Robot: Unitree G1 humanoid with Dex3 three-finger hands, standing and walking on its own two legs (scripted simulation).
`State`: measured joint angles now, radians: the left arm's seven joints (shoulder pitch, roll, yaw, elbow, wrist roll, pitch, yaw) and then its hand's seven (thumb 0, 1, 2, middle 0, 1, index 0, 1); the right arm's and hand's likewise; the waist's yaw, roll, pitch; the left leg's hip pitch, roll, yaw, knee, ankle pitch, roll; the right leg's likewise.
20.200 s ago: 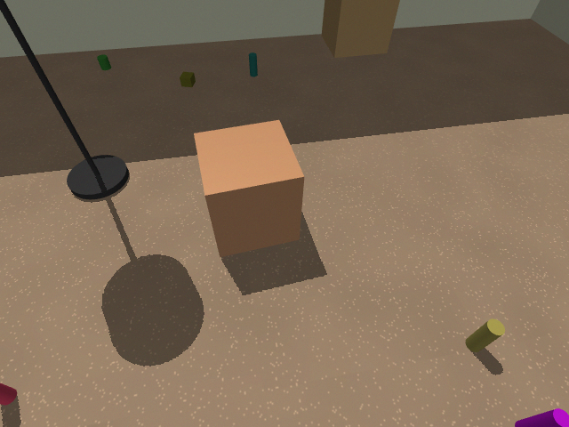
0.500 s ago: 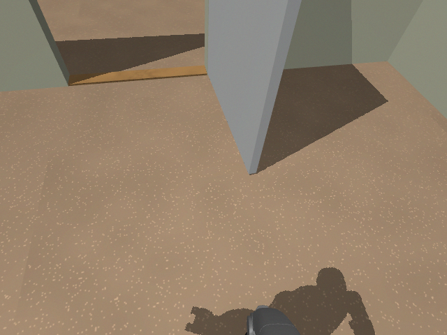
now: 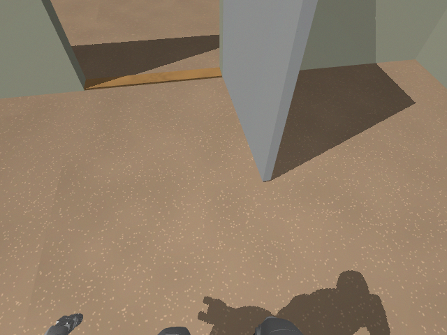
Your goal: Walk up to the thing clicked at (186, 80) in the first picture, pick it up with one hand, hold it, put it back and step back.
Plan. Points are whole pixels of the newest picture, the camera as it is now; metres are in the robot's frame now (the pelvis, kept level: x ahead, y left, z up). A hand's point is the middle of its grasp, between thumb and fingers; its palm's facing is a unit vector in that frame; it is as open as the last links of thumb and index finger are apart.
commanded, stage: walk up
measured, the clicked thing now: out of the picture -1.53 +2.44 -0.72
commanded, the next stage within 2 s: stand in 0.44 s
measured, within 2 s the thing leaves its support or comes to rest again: neither
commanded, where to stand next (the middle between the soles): +0.05 +0.00 m, yaw -1 degrees
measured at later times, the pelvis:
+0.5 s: pelvis +0.01 +0.01 +0.03, yaw +1 degrees
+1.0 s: pelvis +0.02 -0.02 +0.03, yaw +2 degrees
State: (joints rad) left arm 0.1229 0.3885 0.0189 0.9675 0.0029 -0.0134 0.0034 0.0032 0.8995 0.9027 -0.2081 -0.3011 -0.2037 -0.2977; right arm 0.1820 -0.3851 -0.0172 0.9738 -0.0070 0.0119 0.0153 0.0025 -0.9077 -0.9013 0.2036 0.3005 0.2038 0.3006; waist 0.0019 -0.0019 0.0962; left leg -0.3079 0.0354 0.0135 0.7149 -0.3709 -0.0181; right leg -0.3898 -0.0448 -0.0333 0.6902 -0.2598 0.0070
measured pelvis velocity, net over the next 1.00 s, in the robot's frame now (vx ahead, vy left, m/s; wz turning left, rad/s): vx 0.02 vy -0.02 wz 0.03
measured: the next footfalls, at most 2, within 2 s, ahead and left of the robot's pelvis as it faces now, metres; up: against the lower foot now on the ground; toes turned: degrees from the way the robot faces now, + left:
none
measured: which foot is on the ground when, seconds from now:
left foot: down 0.00-1.00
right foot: down 0.00-1.00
